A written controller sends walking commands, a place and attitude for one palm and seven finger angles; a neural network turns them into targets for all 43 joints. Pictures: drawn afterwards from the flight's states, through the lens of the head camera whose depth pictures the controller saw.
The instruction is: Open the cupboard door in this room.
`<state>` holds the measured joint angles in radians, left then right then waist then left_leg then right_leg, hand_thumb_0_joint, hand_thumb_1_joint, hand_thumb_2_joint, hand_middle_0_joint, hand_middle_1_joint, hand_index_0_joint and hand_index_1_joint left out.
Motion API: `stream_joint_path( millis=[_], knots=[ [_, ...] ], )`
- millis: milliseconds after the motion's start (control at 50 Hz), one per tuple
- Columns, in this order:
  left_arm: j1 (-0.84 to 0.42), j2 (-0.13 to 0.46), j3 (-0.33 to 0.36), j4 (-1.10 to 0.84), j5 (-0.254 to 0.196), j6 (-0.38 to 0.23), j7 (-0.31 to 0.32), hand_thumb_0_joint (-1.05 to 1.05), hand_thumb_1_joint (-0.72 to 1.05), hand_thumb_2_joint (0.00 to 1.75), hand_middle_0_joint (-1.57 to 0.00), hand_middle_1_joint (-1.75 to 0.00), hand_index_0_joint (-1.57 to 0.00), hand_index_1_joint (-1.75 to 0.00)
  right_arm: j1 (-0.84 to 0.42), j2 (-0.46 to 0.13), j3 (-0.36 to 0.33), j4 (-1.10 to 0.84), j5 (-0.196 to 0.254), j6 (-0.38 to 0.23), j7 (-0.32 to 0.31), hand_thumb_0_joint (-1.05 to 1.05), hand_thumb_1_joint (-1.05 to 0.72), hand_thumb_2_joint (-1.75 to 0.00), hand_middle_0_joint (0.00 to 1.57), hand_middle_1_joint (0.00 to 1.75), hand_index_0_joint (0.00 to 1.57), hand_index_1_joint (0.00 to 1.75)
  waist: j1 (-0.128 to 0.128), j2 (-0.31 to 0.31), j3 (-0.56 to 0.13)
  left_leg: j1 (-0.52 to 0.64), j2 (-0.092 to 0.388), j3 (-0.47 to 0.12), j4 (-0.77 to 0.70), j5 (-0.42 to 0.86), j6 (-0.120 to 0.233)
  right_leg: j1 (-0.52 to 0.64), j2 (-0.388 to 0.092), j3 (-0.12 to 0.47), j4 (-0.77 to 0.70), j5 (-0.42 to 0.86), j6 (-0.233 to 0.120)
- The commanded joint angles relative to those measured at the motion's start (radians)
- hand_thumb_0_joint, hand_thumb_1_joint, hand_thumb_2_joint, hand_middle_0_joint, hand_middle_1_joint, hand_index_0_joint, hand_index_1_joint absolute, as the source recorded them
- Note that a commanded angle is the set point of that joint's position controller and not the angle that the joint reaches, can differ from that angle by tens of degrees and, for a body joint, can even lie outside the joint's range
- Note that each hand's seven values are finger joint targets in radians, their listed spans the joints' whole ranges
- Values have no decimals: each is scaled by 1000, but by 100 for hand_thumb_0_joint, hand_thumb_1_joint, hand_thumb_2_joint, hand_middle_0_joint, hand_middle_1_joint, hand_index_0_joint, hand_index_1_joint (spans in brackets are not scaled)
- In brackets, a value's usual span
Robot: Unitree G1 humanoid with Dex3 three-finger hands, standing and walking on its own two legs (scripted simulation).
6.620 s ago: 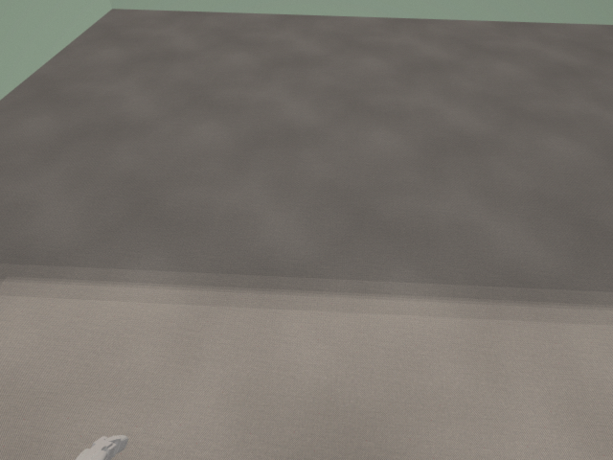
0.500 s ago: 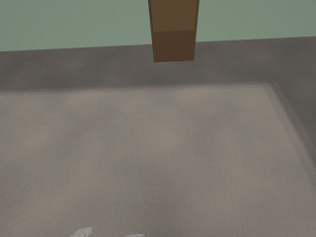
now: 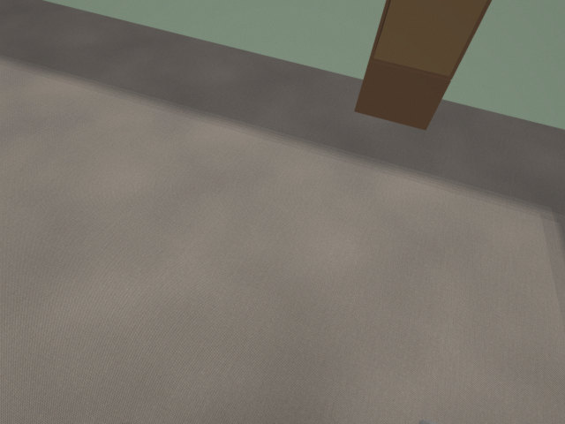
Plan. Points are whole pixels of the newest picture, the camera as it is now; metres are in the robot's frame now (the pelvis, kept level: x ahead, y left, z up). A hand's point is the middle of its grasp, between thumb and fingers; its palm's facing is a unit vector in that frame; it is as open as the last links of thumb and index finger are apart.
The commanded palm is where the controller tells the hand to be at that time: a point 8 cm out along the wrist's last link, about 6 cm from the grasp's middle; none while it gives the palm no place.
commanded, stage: stand and wait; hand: left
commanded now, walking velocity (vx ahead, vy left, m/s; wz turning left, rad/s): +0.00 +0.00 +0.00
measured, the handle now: out of the picture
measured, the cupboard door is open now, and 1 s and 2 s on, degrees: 0 0 0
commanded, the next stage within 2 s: turn or walk to find it in 1.60 s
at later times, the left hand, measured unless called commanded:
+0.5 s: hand out of the picture +0.03 +0.16 -0.16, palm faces +0.03 -0.97 -0.24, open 7.3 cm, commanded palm none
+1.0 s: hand out of the picture -0.04 +0.11 -0.16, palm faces +0.06 -0.99 -0.16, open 7.3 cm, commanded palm none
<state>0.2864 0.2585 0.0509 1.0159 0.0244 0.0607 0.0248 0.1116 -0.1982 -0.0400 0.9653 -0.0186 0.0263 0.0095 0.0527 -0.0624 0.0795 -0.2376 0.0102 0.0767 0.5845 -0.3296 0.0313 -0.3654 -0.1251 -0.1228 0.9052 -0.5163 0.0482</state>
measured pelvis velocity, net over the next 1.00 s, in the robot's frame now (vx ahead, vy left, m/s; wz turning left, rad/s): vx -0.01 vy -0.04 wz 0.02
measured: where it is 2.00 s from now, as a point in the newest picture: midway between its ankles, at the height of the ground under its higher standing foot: outside the picture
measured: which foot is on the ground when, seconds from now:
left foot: down 0.00-1.00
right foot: up 0.00-0.30, down 0.32-1.00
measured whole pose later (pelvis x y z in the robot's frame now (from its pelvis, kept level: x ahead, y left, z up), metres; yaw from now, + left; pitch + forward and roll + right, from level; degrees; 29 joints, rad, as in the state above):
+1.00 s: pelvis -0.01 -0.04 +0.01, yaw +1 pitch -2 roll +0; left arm 0.32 0.11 -0.01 1.16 0.01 -0.01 0.03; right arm 0.31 -0.11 -0.01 1.17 -0.01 0.00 -0.03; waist 0.01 0.01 0.03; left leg -0.15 0.05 0.04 0.40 -0.21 -0.03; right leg -0.15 0.01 -0.08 0.41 -0.23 -0.04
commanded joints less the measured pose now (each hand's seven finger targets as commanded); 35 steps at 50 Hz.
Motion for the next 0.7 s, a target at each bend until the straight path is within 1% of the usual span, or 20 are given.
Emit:
stream_joint_path(
  millis=[0,20,60,100,140,200,240,260,280,300,320,340,360,380,420,440,460,500,580,680],
  knots=[
    [-27,44,12,-58,-2,-25,-7,0,90,90,-20,-30,-20,-30,33,-172,-24,-38,-2,-19,-35,0,-90,-90,20,30,20,30,-50,231,-38,60,246,-239,-290,438,117,-127,13,102,171,84,12],
    [-6,35,8,-45,-4,-27,-8,0,90,90,-20,-30,-20,-30,39,-164,-21,-34,1,-25,-37,0,-90,-90,20,30,20,30,-45,210,-58,91,232,-211,-281,500,114,-122,20,101,164,105,16],
    [5,31,2,-29,-7,-31,-7,0,90,90,-20,-30,-20,-30,65,-156,-19,-18,7,-33,-41,0,-90,-90,20,30,20,30,-44,190,-91,144,218,-185,-270,590,112,-105,27,102,123,124,21],
    [2,22,-4,-28,-7,-30,-4,0,90,90,-20,-30,-20,-30,88,-147,-19,-5,7,-36,-41,0,-90,-90,20,30,20,30,-49,187,-109,180,223,-185,-268,618,118,-89,32,102,66,122,27],
    [-22,9,-11,-29,-8,-29,0,0,90,90,-20,-30,-20,-30,98,-141,-22,7,4,-34,-41,0,-90,-90,20,30,20,30,-57,192,-96,163,232,-193,-270,585,128,-49,32,96,-29,100,25],
    [-50,-7,-19,-30,-9,-36,2,0,90,90,-20,-30,-20,-30,117,-134,-22,28,-2,-32,-41,0,-90,-90,20,30,20,30,-69,198,-71,131,228,-215,-268,538,126,23,43,82,-190,84,16],
    [-1,-12,-21,-5,-9,-44,5,0,90,90,-20,-30,-20,-30,107,-126,-24,39,0,-33,-40,0,-90,-90,20,30,20,30,-46,189,-78,95,214,-208,-240,489,108,110,53,69,-334,178,11],
    [35,-5,-21,13,-8,-50,6,0,90,90,-20,-30,-20,-30,102,-123,-23,45,5,-33,-39,0,-90,-90,20,30,20,30,-29,160,-89,69,189,-193,-209,438,81,179,54,67,-442,281,8],
    [60,6,-23,27,-5,-60,9,0,90,90,-20,-30,-20,-30,106,-100,-18,49,10,-36,-37,0,-90,-90,20,30,20,30,-22,111,-103,37,147,-168,-170,355,41,245,30,94,-537,380,2],
    [47,39,-23,33,-2,-72,13,0,90,90,-20,-30,-20,-30,121,-59,-11,53,17,-36,-35,0,-90,-90,20,30,20,30,-40,12,-99,-7,100,-126,-132,243,-2,270,-51,201,-561,443,-30],
    [25,68,-21,30,-4,-77,13,0,90,90,-20,-30,-20,-30,128,-34,0,52,18,-34,-32,0,-90,-90,20,30,20,30,-55,-65,-76,-29,51,-84,-133,123,-27,242,-125,266,-573,503,-74],
    [1,77,-23,26,-8,-77,11,0,90,90,-20,-30,-20,-30,143,-27,4,61,14,-29,-29,0,-90,-90,20,30,20,30,-65,-72,-52,1,31,-72,-152,66,-36,179,-156,271,-585,462,-112],
    [-17,79,-15,27,-8,-82,10,0,90,90,-20,-30,-20,-30,153,-33,3,77,5,-18,-31,0,-90,-90,20,30,20,30,-64,-196,-42,21,29,-60,-128,46,-42,141,-130,278,-612,409,-124],
    [-26,61,-20,29,-10,-82,10,0,90,90,-20,-30,-20,-30,162,-42,2,92,2,-15,-32,0,-90,-90,20,30,20,30,-62,-188,-10,36,40,-60,-128,57,-41,102,-122,268,-631,365,-129],
    [-30,31,-27,38,-14,-79,11,0,90,90,-20,-30,-20,-30,200,-32,9,123,2,-21,-34,0,-90,-90,20,30,20,30,-70,-96,2,75,57,-76,-184,156,-34,88,-75,220,-605,354,-110],
    [-23,22,-29,42,-17,-80,10,0,90,90,-20,-30,-20,-30,217,-31,13,137,3,-27,-34,0,-90,-90,20,30,20,30,-67,-48,-17,87,70,-87,-204,203,-31,111,-51,198,-589,364,-97],
    [-18,19,-31,47,-19,-78,11,0,90,90,-20,-30,-20,-30,216,-36,14,147,5,-29,-34,0,-90,-90,20,30,20,30,-61,-4,-10,85,80,-92,-210,223,-31,118,-31,181,-582,349,-86],
    [2,10,-32,60,-21,-77,12,0,90,90,-20,-30,-20,-30,223,-30,19,160,6,-35,-37,0,-90,-90,20,30,20,30,-50,49,-13,66,91,-96,-231,242,-28,161,-21,168,-581,363,-77],
    [23,2,-34,82,-24,-78,14,0,90,90,-20,-30,-20,-30,242,-24,23,178,7,-38,-42,0,-90,-90,20,30,20,30,-45,85,-23,64,95,-94,-241,243,-31,196,-14,162,-588,388,-79],
    [41,-12,-38,98,-23,-78,14,0,90,90,-20,-30,-20,-30,270,-12,24,190,8,-37,-46,0,-90,-90,20,30,20,30,-49,70,-6,58,93,-88,-244,210,-33,189,-10,167,-613,348,-82]
  ],
)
